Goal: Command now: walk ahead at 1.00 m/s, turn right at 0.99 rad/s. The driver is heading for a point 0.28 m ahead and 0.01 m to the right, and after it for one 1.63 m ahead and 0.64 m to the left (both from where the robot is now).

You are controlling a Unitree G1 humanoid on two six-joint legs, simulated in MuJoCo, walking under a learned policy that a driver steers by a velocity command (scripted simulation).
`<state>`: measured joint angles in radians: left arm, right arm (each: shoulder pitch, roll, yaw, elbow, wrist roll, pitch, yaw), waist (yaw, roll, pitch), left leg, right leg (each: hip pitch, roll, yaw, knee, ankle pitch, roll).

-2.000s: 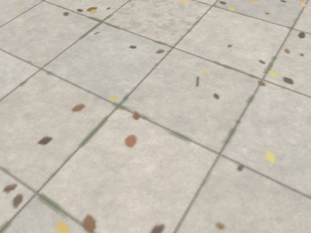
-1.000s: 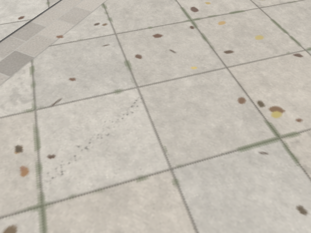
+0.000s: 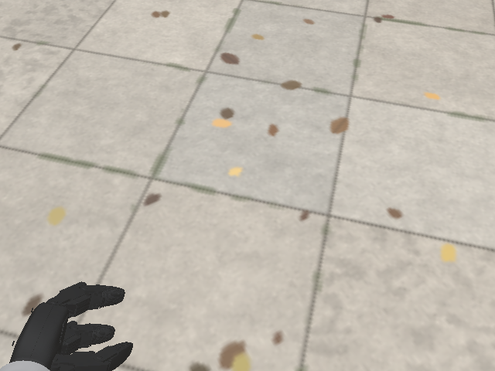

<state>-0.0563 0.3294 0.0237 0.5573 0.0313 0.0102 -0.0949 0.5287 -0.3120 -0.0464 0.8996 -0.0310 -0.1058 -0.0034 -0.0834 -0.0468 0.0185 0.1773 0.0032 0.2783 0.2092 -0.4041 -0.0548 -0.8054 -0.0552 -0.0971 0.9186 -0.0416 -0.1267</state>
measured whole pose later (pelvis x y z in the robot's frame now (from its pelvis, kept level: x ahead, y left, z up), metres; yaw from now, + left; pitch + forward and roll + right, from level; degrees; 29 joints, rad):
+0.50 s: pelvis +0.41 +0.01 +0.00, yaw +1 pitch +0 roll -2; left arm 0.23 0.26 0.05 0.78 -0.01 -0.04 0.07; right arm 0.19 -0.29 -0.06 0.71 0.02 -0.06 0.05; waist 0.02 0.04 0.08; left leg -0.55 -0.02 0.09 0.58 0.09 0.05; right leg -0.03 0.05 -0.22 0.64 -0.44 -0.05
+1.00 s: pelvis +0.57 -0.03 +0.01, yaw +30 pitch +2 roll -1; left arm 0.07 0.30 0.08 0.72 0.00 -0.04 0.02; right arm 0.16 -0.34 -0.11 0.53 0.03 0.07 -0.04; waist -0.02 0.02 0.05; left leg -0.35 -0.26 -0.39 0.60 -0.24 0.05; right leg -0.36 0.07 0.18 0.47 -0.12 0.03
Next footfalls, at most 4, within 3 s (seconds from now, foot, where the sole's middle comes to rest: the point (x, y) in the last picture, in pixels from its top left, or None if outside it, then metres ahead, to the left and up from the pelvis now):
0.10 right None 0.28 -0.05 -0.76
0.50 left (215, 319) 0.61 0.06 -0.76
1.00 right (265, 276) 0.73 -0.09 -0.76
1.48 left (218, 362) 0.49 0.06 -0.76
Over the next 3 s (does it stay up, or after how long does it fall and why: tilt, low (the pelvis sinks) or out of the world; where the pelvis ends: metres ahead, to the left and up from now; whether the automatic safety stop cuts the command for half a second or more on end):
stays up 1.60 0.52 0.01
